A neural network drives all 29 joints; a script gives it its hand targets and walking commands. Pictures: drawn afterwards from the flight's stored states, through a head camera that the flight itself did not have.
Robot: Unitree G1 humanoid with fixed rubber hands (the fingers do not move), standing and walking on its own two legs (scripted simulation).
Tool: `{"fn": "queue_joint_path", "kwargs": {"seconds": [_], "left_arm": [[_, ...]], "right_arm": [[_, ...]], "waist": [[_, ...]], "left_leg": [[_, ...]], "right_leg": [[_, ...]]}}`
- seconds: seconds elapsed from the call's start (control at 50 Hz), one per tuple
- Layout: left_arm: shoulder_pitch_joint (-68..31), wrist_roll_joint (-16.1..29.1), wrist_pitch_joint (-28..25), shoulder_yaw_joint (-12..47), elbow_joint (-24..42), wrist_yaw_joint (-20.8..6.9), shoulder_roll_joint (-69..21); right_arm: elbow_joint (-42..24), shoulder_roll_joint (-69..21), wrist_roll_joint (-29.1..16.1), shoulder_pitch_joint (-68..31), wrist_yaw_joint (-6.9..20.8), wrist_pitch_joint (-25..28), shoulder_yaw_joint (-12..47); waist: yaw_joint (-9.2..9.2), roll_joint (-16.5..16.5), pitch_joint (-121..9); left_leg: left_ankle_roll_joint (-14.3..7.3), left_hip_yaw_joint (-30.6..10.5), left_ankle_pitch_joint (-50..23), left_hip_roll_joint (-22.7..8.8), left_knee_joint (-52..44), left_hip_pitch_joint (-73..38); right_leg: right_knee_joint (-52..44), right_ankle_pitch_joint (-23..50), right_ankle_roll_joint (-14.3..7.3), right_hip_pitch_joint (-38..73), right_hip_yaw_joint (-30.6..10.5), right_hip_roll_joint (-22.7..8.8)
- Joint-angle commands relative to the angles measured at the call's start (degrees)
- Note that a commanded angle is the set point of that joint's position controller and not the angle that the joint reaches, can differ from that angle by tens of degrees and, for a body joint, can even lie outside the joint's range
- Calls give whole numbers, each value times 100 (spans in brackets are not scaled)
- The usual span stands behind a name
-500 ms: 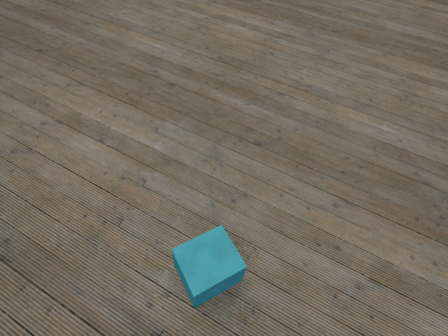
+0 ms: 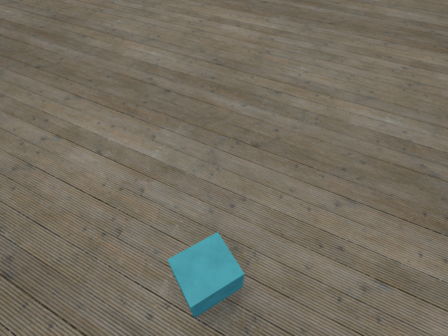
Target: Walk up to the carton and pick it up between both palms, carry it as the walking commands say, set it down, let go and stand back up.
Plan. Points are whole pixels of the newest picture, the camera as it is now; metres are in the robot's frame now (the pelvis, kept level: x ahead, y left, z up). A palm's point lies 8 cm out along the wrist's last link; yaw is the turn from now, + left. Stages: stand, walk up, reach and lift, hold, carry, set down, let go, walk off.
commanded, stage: walk up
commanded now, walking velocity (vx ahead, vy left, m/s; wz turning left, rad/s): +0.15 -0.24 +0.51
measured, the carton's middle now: (206, 274) +0.45 +0.08 -0.68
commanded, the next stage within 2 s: none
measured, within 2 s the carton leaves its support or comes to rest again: neither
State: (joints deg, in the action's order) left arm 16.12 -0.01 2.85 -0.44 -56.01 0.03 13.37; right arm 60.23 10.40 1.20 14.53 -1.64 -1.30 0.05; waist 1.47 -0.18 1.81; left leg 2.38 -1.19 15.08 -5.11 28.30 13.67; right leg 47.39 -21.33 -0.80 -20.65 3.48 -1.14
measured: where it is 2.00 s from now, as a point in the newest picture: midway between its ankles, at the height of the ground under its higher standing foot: outside the picture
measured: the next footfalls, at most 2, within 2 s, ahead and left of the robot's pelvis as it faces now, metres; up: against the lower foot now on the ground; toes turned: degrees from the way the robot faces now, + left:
left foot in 0.48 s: +0.08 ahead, +0.09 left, +0.00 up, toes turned +17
right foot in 0.76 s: +0.16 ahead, -0.20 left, +0.00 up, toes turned +10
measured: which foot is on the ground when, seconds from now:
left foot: down 0.00-0.08, up 0.10-0.46, down 0.48-0.78, up 0.80-1.00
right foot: down 0.00-0.48, up 0.50-0.74, down 0.76-1.00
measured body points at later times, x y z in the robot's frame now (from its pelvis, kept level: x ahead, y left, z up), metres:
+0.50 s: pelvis +0.04 -0.05 -0.02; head +0.07 -0.02 +0.43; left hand +0.00 +0.20 -0.18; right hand +0.20 -0.25 -0.16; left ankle +0.04 +0.08 -0.74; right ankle +0.00 -0.14 -0.73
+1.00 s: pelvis +0.09 -0.12 +0.00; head +0.13 -0.13 +0.45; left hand +0.03 +0.14 -0.12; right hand +0.23 -0.31 -0.16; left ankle +0.00 +0.03 -0.65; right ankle +0.12 -0.20 -0.73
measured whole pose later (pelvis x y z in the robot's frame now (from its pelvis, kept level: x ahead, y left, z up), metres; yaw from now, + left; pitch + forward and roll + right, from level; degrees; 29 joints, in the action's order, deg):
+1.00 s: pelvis +0.09 -0.12 +0.00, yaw +21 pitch +2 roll +2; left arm 15.3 0.0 0.2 -0.5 -52.8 1.1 12.8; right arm 56.9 11.1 1.2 10.7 -1.1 -2.5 0.1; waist -1.2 -1.1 2.7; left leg 3.5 -1.9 24.3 -2.2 62.3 28.2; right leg 30.2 -16.3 -1.7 -15.5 10.2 -5.2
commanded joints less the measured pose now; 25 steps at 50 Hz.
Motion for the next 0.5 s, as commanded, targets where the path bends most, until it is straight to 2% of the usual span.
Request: {"fn": "queue_joint_path", "kwargs": {"seconds": [0.0, 0.02, 0.04, 0.06, 0.08, 0.1, 0.12, 0.16, 0.2, 0.22, 0.26, 0.28, 0.3, 0.32, 0.36, 0.38, 0.4, 0.42, 0.44, 0.46, 0.48], "left_arm": [[290, -48, -110, -337, 515, -64, 525], [713, -30, -158, -361, 391, -22, 555], [988, -80, -225, -434, 292, 56, 823], [1199, -185, -287, -572, 230, 122, 1323], [1098, -140, -259, -567, 305, 137, 1514], [905, -143, -255, -439, 327, 130, 1247], [800, -151, -272, -364, 320, 147, 983], [594, -111, -311, -303, 330, 219, 693], [714, -89, -346, -299, 266, 229, 624], [780, -99, -347, -314, 227, 235, 630], [872, -136, -323, -335, 157, 255, 598], [848, -153, -289, -338, 147, 246, 587], [737, -171, -260, -342, 160, 243, 592], [614, -195, -227, -352, 207, 230, 625], [442, -193, -186, -360, 248, 218, 667], [358, -170, -177, -370, 247, 220, 704], [209, -134, -180, -377, 253, 222, 722], [87, -93, -166, -377, 268, 213, 740], [37, -50, -184, -329, 416, 193, 544], [-207, -64, -124, -301, 652, 142, 303], [-421, -88, -9, -381, 697, 136, 421]], "right_arm": [[-455, 1771, 63, -645, -48, 17, -631], [-449, 1665, 33, -651, -34, 30, -585], [-459, 1285, 46, -418, 3, 81, -457], [-648, 769, 76, -199, 27, 113, -293], [-695, 712, 78, -346, 2, 88, -327], [-738, 790, 61, -676, 30, 63, -390], [-709, 777, 84, -715, 94, 51, -407], [-647, 763, 80, -520, 165, 11, -452], [-671, 786, 72, -520, 182, -28, -473], [-718, 758, 65, -627, 184, -40, -459], [-837, 692, 50, -920, 203, -64, -407], [-880, 660, 37, -1059, 202, -80, -398], [-924, 605, 30, -1132, 209, -90, -363], [-916, 590, 30, -1129, 213, -94, -341], [-897, 561, 10, -996, 208, -46, -316], [-840, 524, 3, -790, 192, 1, -302], [-727, 525, 17, -428, 157, 45, -305], [-507, 723, 42, 293, 115, 101, -382], [-417, 1319, 81, 793, 46, 125, -554], [-435, 2031, 104, 985, -13, 84, -706], [-493, 2011, 67, 1010, -49, 36, -667]], "waist": [[-450, -1467, 435], [-681, -1392, 255], [-754, -587, -146], [-766, 1313, -442], [-785, 1440, -373], [-663, 1074, -163], [-585, 765, -79], [-453, 564, -190], [-450, 595, -458], [-468, 724, -535], [-552, 919, -422], [-573, 898, -340], [-543, 1054, -234], [-519, 1069, -184], [-430, 1047, -347], [-300, 903, -505], [-89, 712, -668], [230, 259, -1022], [479, -890, -1081], [476, -2197, -553], [452, -1648, -356]], "left_leg": [[-734, -1681, 780, -936, -1390, 1598], [-545, -1362, 217, -745, -869, 1843], [-325, -857, 100, -277, -13, 1926], [-44, 67, 1485, 523, 1673, 2572], [31, 229, 1887, 156, 2467, 2877], [14, 34, 1713, 56, 2951, 2602], [23, 83, 1349, 45, 3240, 2543], [75, 293, 765, 65, 3760, 2545], [153, 414, 658, 73, 3807, 2614], [164, 470, 704, 52, 3641, 2666], [149, 634, 686, 21, 3069, 2700], [165, 682, 687, -8, 2807, 2616], [126, 715, 704, -19, 2432, 2421], [70, 766, 735, -29, 2166, 2185], [-14, 951, 652, 67, 1621, 1680], [-46, 994, 448, 130, 1199, 1349], [-105, 1121, 59, 276, 660, 796], [-219, 1073, -359, 376, 89, -287], [-571, -408, -1669, -526, -93, -1314], [-1160, -2955, -3061, -2108, -781, -1536], [-1646, -3597, -3031, -2433, -1070, -712]], "right_leg": [[-1329, -327, 132, 1138, -480, -132], [-2214, 252, 85, 1942, -416, -211], [-2993, 264, 81, 2536, -736, -795], [-3472, 610, -49, 2794, -1928, -2159], [-3539, 770, -319, 2490, -1976, -2628], [-3492, 951, -394, 1843, -1643, -2285], [-3317, 1454, -408, 1763, -1181, -2039], [-2863, 2788, -505, 1909, -332, -1712], [-2547, 4088, -529, 2320, 5, -1642], [-2438, 4401, -561, 2514, 54, -1661], [-2365, 4353, -623, 2590, 250, -1649], [-2398, 4113, -663, 2446, 315, -1671], [-2336, 3898, -668, 2243, 412, -1626], [-2316, 3651, -674, 2063, 520, -1631], [-2064, 3905, -649, 1954, 682, -1654], [-1826, 3919, -629, 1923, 689, -1652], [-1417, 3951, -508, 1778, 836, -1530], [-562, 3553, -305, 1311, 974, -1324], [555, 2080, -34, -4, 1052, -822], [1353, -1530, 250, -1651, 655, 43], [1846, -1701, 344, -1591, -273, -175]]}}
